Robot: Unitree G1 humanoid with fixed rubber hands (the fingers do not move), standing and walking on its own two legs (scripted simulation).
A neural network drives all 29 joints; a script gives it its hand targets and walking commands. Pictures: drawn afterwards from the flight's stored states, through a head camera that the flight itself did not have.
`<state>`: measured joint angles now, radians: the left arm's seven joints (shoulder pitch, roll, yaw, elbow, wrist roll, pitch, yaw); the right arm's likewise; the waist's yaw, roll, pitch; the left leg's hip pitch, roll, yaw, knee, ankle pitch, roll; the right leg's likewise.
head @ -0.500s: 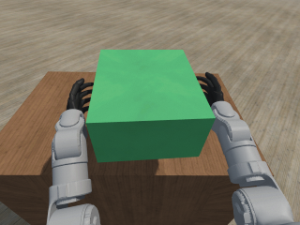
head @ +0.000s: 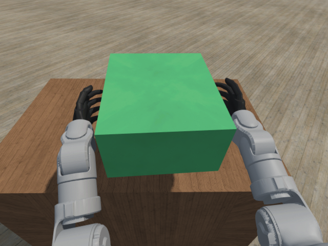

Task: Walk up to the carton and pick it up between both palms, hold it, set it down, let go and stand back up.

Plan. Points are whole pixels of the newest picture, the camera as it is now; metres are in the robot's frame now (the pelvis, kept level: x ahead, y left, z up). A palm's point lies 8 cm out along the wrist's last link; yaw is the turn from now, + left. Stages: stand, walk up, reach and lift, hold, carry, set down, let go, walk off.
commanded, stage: hold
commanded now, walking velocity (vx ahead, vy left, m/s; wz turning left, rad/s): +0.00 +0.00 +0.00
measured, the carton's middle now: (159, 107) +0.41 +0.01 +0.15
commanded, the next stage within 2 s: none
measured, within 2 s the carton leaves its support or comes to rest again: neither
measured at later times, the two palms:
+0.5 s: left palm (83, 120) +0.35 +0.18 +0.18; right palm (235, 111) +0.35 -0.17 +0.17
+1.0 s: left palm (83, 120) +0.35 +0.18 +0.18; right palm (235, 111) +0.36 -0.17 +0.17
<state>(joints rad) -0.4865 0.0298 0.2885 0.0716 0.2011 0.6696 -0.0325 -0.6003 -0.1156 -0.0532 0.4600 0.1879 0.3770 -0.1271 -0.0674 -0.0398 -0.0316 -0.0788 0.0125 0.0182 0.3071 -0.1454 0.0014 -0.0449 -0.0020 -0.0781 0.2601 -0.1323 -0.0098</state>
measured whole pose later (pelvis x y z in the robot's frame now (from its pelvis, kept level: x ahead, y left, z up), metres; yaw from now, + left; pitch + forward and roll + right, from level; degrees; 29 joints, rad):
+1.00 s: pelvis +0.00 +0.00 +0.00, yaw +0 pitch -5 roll -1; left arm -0.49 0.03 0.29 0.07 0.20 0.67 -0.04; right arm -0.59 -0.11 -0.06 0.45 0.18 0.38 -0.13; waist -0.07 -0.04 -0.03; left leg -0.08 0.01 0.02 0.31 -0.14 0.00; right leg -0.04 0.00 -0.08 0.26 -0.13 -0.01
